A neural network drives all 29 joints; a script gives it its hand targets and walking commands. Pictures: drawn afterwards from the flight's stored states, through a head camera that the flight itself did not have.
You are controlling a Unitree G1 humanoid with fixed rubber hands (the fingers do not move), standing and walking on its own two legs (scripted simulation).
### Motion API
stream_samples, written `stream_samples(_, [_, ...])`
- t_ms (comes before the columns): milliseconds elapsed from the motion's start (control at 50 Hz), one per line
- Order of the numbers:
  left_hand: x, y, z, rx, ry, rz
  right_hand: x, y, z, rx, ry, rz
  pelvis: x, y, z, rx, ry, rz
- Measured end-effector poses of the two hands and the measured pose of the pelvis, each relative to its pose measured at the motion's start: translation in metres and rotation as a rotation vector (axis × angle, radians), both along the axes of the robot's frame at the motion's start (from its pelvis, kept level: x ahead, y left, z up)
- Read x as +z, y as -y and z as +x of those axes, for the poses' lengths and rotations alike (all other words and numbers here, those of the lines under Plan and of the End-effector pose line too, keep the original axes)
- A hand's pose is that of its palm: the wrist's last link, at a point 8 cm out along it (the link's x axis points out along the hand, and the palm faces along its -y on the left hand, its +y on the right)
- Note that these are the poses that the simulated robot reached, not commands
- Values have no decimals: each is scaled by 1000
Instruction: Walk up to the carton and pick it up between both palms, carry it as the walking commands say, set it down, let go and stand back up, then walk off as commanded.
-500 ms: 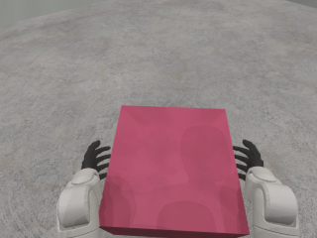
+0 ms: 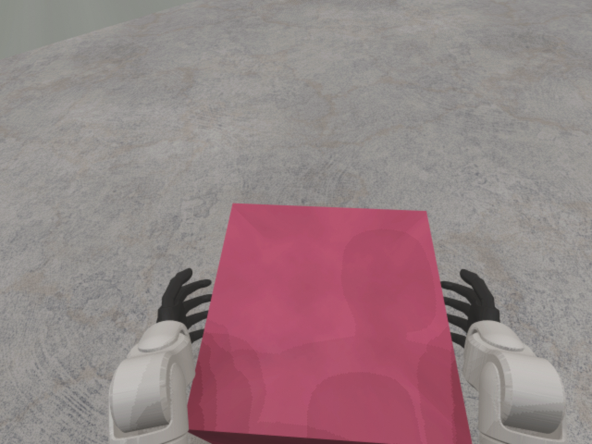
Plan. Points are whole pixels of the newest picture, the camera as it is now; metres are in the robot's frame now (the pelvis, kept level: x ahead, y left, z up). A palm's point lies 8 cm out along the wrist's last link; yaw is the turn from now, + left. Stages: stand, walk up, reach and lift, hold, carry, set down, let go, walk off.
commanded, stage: carry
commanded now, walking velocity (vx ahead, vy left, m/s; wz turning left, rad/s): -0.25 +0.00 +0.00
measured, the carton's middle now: (323, 325) +0.30 -0.03 -0.01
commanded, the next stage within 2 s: none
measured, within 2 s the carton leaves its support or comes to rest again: neither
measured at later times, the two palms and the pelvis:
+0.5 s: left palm out of the picture +0.08 +0.17 +0.07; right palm out of the picture +0.08 -0.19 +0.06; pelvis -0.19 -0.01 +0.00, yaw +0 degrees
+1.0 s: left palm out of the picture -0.11 +0.20 +0.08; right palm out of the picture -0.08 -0.16 +0.08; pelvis -0.36 -0.01 +0.00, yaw +1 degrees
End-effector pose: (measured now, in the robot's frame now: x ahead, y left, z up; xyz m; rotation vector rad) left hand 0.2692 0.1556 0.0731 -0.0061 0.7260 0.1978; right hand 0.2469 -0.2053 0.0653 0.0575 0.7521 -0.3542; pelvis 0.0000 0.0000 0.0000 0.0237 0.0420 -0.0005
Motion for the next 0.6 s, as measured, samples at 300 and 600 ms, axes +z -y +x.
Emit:
stream_samples(300, [1, -59, -137, 144, -1, -52, 14, -59, -90, 117, 1, -23, 7, -12, -112, 19, 10, -69])
stream_samples(600, [-4, 10, -226, 17, -30, 3, -4, 10, -220, 20, -30, -1, 2, 12, -224, 5, -5, 3])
